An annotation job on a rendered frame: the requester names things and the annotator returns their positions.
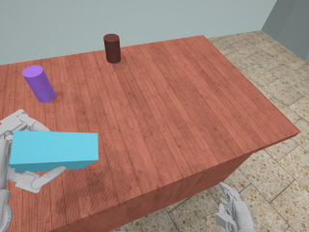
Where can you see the left robot forearm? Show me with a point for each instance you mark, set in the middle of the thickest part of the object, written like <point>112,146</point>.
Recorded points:
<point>6,211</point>

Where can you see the robot right hand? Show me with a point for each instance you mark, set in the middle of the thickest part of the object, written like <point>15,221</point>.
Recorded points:
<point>237,216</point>

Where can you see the sponge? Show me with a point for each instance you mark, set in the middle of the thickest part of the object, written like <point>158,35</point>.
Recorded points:
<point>39,151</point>

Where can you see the table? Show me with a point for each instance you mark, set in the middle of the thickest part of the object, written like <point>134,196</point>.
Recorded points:
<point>173,118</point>

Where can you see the robot left hand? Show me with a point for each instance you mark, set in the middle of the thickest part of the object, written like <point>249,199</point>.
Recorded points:
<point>20,121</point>

